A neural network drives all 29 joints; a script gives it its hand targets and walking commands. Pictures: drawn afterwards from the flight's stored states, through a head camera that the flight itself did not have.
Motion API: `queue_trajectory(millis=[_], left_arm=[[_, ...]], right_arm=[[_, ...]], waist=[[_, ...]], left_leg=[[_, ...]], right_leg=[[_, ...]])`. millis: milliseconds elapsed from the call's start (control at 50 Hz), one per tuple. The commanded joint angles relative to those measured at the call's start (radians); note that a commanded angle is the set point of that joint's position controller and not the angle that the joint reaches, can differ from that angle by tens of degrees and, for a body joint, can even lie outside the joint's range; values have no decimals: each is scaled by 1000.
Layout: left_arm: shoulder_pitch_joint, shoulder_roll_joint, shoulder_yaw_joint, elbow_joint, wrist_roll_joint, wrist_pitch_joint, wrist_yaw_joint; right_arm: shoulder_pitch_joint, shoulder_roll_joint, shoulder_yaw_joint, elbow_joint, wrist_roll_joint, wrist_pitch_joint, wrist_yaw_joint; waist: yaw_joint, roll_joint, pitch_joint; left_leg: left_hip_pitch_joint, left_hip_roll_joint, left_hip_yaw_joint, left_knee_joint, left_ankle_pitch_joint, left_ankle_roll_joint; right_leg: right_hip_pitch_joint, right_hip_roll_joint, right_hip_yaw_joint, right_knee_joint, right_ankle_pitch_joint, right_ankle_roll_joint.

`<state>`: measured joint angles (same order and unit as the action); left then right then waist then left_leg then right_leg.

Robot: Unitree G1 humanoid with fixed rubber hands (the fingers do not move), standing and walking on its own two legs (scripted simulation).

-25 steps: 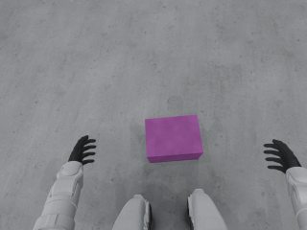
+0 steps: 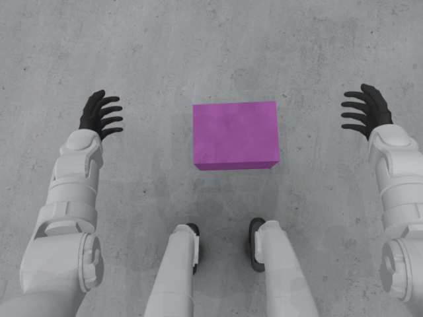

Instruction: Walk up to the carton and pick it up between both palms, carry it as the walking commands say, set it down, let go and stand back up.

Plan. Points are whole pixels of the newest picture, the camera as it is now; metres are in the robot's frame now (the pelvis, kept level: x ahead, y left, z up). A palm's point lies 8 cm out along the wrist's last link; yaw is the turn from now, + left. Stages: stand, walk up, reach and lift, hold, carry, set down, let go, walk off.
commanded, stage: reach and lift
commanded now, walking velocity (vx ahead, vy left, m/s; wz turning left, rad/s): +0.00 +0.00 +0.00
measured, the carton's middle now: (234, 138) +0.53 -0.02 -0.59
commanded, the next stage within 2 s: none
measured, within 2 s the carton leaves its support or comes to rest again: neither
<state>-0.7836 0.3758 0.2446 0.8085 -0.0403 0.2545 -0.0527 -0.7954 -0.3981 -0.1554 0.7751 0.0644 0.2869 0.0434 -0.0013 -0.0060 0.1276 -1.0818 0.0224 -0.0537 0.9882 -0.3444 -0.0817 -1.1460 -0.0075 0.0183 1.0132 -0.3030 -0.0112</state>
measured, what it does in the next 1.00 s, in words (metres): lowers itself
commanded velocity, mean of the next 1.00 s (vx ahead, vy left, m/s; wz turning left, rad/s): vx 0.00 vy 0.00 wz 0.00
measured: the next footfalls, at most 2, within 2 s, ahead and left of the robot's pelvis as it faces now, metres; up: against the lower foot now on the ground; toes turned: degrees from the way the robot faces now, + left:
none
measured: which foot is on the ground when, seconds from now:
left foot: down 0.00-1.00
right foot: down 0.00-1.00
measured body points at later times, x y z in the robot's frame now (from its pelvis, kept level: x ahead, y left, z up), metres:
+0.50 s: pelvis +0.01 +0.01 -0.03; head +0.34 -0.02 +0.28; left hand +0.55 +0.23 -0.13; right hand +0.56 -0.25 -0.14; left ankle +0.06 +0.17 -0.66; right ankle +0.09 -0.11 -0.66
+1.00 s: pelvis -0.02 +0.02 -0.12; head +0.34 -0.02 +0.14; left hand +0.55 +0.23 -0.24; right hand +0.55 -0.25 -0.26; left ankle +0.06 +0.17 -0.66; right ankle +0.09 -0.11 -0.66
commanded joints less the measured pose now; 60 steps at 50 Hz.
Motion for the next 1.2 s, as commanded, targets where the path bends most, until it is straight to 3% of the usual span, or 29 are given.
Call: queue_trajectory(millis=[0,80,100,160,200,260,300,320,340,400,420,460,480,560,580,620,660,700,740,780,820,840,960,980,1040,1060,1100,1140,1180], left_arm=[[-370,126,34,-99,12,-6,25],[-411,69,26,-25,1,-6,34],[-396,70,65,-12,24,-22,49],[-387,70,78,-11,32,-47,81],[-426,113,132,-76,41,-84,89],[-515,110,83,-227,-26,-102,84],[-502,143,128,-160,20,-89,94],[-563,82,80,-183,-1,-79,94],[-551,109,122,-162,14,-80,91],[-553,99,139,-176,0,-89,75],[-608,85,99,-214,-43,-95,78],[-588,106,135,-80,-12,-81,67],[-527,81,120,-28,2,-61,71],[-552,19,120,-15,40,-72,70],[-559,58,193,27,85,-78,68],[-552,-24,129,-22,60,-96,75],[-527,-12,150,1,67,-91,76],[-558,66,194,18,90,-87,82],[-644,41,185,-40,71,-82,84],[-765,109,175,-181,39,-91,90],[-772,92,155,-79,26,-69,83],[-736,126,171,-24,38,-57,78],[-856,93,51,-17,-74,-16,96],[-916,146,83,-125,-77,-18,102],[-888,179,83,54,-75,6,117],[-971,238,92,-34,-68,-3,122],[-916,172,50,-29,-81,-4,132],[-958,240,80,-138,-68,-31,145],[-979,229,44,-152,-99,-23,150]], right_arm=[[-326,-222,-131,16,-66,-19,12],[-454,-225,-129,66,-81,-56,39],[-450,-208,-136,64,-100,-70,47],[-408,-186,-155,136,-97,-92,51],[-519,-241,-172,74,-80,-126,56],[-636,-287,-140,-146,-31,-147,54],[-640,-282,-118,-12,-27,-127,66],[-655,-289,-147,12,-24,-124,71],[-615,-242,-84,58,-3,-112,82],[-686,-239,-119,-15,-11,-130,75],[-707,-265,-113,-37,-9,-134,69],[-699,-234,-119,92,-42,-111,72],[-669,-296,-203,89,-78,-104,81],[-630,-282,-262,148,-136,-125,86],[-609,-233,-238,189,-121,-122,92],[-593,-212,-249,155,-134,-153,112],[-620,-193,-248,162,-93,-154,121],[-686,-223,-214,138,-95,-147,108],[-800,-266,-220,92,-106,-132,105],[-841,-224,-151,43,-78,-118,104],[-858,-241,-168,106,-75,-101,89],[-855,-248,-155,147,-38,-89,82],[-977,-382,-174,146,-61,-88,44],[-1054,-401,-157,5,-42,-82,39],[-1039,-363,-105,197,-31,-55,39],[-1112,-356,-79,96,10,-57,33],[-1063,-360,-77,128,23,-74,36],[-1065,-355,-39,68,76,-75,17],[-1057,-376,-45,82,65,-66,-2]], waist=[[-35,36,-817],[-36,18,-768],[1,3,-752],[-38,-60,-950],[31,-36,-1018],[9,-46,-1285],[58,-52,-1166],[-3,3,-1184],[48,-46,-1165],[31,-99,-1280],[-28,-139,-1440],[7,-142,-1254],[-44,-75,-1256],[-61,22,-1157],[11,30,-1095],[-54,-2,-1095],[-2,45,-1158],[41,-14,-1056],[33,-8,-1083],[21,-124,-1190],[-6,-87,-1133],[37,-60,-1168],[-83,-57,-1285],[-35,-30,-1420],[-25,-136,-1283],[42,-99,-1333],[12,-103,-1370],[68,-79,-1591],[25,-102,-1571]], left_leg=[[165,-77,143,-87,22,18],[101,-77,125,-65,60,9],[68,-81,122,-69,97,12],[123,-85,103,-54,233,18],[67,-90,111,-12,342,16],[101,-89,117,8,416,36],[50,-88,125,15,359,35],[77,-81,107,7,383,30],[22,-81,115,15,386,31],[-52,-96,119,34,490,42],[-34,-100,118,42,454,45],[-182,-108,129,49,392,43],[-56,-91,118,21,371,34],[-27,-91,100,75,442,13],[-23,-88,113,92,475,17],[-79,-76,87,121,497,16],[-54,-81,89,135,532,13],[-230,-85,115,151,322,26],[-273,-88,123,205,266,12],[-315,-99,123,260,256,38],[-413,-93,144,310,173,31],[-397,-97,164,333,135,27],[-305,-92,150,447,71,17],[-272,-105,165,495,135,17],[-437,-91,158,526,-47,35],[-419,-95,173,544,-52,38],[-373,-96,162,590,84,31],[-309,-95,180,677,180,30],[-311,-91,156,719,160,43]], right_leg=[[414,43,-63,-99,23,55],[295,41,-77,-64,48,51],[281,40,-80,-53,73,46],[363,60,-98,-6,276,56],[368,49,-38,16,396,42],[565,48,-23,31,565,26],[476,46,-22,55,457,52],[401,42,-28,42,469,36],[411,41,-23,61,491,50],[496,39,-6,85,694,52],[632,44,-11,94,717,46],[541,32,-12,111,689,63],[441,44,-42,79,566,50],[190,60,-64,99,497,36],[57,58,-52,83,456,49],[1,67,-70,123,497,45],[41,68,-54,140,538,43],[89,52,-24,164,413,40],[35,55,-31,228,326,40],[143,51,-21,281,392,49],[73,37,-9,311,338,44],[91,35,-8,338,300,53],[-88,55,-106,463,132,37],[-10,51,-80,492,195,32],[-7,36,-60,519,37,40],[-4,38,-48,555,16,42],[-34,49,-91,626,152,44],[97,46,-49,683,287,42],[80,47,-39,714,266,36]])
